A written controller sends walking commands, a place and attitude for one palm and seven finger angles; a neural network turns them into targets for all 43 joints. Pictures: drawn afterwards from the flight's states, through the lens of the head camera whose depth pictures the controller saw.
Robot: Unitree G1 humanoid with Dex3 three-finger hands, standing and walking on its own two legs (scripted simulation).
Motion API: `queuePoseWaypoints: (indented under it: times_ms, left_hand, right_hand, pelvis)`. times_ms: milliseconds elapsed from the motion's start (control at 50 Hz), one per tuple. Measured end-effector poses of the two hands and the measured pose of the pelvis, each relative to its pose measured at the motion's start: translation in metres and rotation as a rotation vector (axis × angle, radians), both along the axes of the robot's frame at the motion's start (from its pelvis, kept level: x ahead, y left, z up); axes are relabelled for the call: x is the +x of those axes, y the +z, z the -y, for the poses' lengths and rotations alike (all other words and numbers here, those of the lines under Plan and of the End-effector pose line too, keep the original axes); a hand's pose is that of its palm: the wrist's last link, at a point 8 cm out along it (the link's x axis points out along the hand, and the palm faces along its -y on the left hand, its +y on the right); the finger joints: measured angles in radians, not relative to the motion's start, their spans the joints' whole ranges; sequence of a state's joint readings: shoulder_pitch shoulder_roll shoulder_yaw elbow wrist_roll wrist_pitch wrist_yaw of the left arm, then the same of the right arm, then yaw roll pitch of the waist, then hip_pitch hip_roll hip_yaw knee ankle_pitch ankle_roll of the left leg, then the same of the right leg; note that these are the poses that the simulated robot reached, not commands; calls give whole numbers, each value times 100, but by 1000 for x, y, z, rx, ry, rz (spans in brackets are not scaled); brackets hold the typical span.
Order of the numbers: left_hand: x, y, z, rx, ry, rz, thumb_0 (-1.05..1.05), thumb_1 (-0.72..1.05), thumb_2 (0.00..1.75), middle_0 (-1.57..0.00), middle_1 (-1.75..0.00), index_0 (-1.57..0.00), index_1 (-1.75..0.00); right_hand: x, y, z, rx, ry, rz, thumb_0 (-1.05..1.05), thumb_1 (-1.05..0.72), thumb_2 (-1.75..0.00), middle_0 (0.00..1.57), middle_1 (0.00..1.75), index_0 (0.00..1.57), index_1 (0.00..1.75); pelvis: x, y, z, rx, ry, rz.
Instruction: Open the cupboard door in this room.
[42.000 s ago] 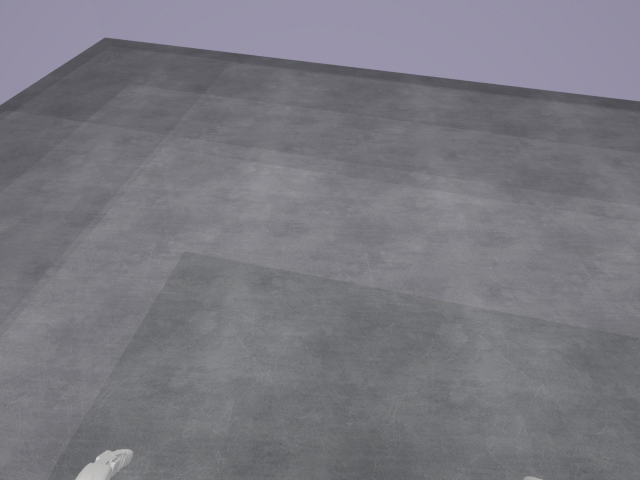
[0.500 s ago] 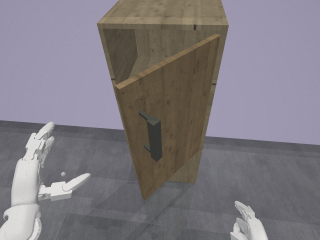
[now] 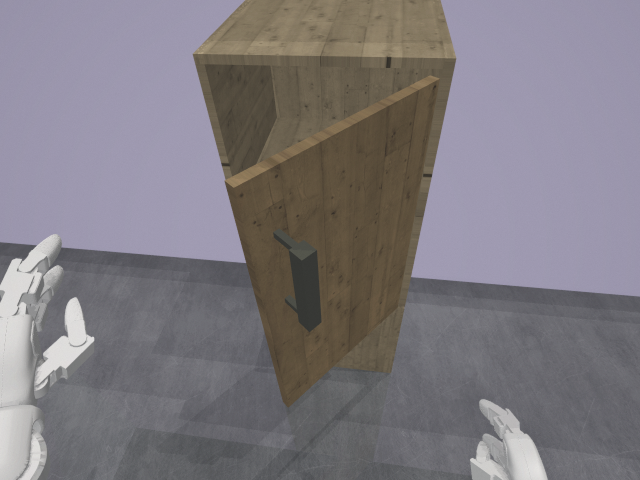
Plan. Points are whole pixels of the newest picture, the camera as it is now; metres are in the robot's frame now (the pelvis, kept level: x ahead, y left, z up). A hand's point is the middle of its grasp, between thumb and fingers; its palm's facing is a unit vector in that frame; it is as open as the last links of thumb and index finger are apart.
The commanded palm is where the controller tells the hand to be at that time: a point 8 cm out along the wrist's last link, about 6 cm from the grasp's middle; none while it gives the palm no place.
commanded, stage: draw the hand back to the body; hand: left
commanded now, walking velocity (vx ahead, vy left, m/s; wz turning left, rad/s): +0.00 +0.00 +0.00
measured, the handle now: (296, 281) +0.35 +0.09 +0.06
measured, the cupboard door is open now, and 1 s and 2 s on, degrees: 51 51 51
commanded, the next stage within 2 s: step back with the hand held close in 0.18 s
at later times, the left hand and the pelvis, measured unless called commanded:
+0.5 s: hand (77, 360) +0.17 +0.25 +0.15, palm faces +0.39 -0.79 -0.48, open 7.4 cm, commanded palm +0.11 +0.30 +0.17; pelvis -0.03 +0.00 +0.00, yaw +0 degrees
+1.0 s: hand out of the picture +0.09 +0.28 +0.15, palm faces +0.44 -0.75 -0.49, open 7.4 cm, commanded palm +0.03 +0.32 +0.17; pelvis -0.11 +0.02 -0.02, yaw +1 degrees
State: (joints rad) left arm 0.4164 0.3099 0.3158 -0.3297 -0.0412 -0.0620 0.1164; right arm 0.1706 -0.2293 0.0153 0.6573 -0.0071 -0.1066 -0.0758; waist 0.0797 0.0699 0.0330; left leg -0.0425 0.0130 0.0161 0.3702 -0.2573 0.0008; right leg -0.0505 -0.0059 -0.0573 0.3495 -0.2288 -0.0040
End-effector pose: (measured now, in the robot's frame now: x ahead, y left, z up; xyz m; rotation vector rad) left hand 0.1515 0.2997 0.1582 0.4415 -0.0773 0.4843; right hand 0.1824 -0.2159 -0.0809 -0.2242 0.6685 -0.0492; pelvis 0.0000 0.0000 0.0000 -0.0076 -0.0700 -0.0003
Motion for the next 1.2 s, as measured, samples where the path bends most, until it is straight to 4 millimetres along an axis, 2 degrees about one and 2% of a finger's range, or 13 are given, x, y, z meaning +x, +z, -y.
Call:
queuePoseWaypoints:
  times_ms: [80, 380, 520, 640, 760, 940, 1080, 1200]
  left_hand:
    - [-1, -2, 6, -6, -16, -8, 1, 86, 88, -20, -30, -21, -30]
    - [-17, 14, 9, 57, -34, 36, 1, 89, 90, -21, -30, -21, -30]
    - [-22, 13, 9, 113, -104, -18, 1, 89, 90, -21, -30, -21, -30]
    - [-32, 10, -1, 137, -132, -50, 1, 88, 90, -21, -30, -22, -30]
    - [-51, 13, -11, 155, -142, 2, 1, 88, 89, -21, -30, -22, -30]
    - [-94, 13, -16, 192, -114, 90, 1, 88, 90, -21, -30, -22, -30]
    - [-124, 14, -11, 193, -86, 158, 1, 88, 90, -21, -30, -22, -30]
    - [-137, 10, -14, 161, -125, 208, 1, 88, 90, -21, -30, -22, -30]
  right_hand:
    - [-4, -1, 2, 0, -5, -3, 1, -90, -90, 21, 30, 20, 30]
    - [-23, 0, 10, 12, -30, -8, 2, -90, -90, 21, 30, 20, 30]
    - [-38, -1, 20, -26, -85, -47, 1, -90, -90, 21, 30, 20, 30]
    - [-57, -1, 20, -41, -139, -69, 1, -90, -90, 21, 30, 20, 30]
    - [-78, 4, 9, -50, -139, -56, 1, -90, -90, 21, 30, 20, 30]
    - [-107, 2, -5, -47, -85, -6, 1, -90, -90, 21, 30, 20, 30]
    - [-134, -8, -2, -59, -52, -24, 1, -90, -90, 21, 30, 20, 30]
    - [-162, -13, 3, -104, -80, -68, 1, -90, -90, 21, 30, 20, 30]
  pelvis:
    - [-2, 0, 2, 1, -1, 3]
    - [-16, 0, 8, -8, 1, -9]
    - [-31, -1, -1, -12, -6, -65]
    - [-45, -3, -11, -5, -14, -75]
    - [-65, -7, -18, -1, -15, -66]
    - [-99, -17, -19, -4, 2, -47]
    - [-120, -23, -13, -13, 26, -41]
    - [-142, -28, -21, -17, 26, -36]
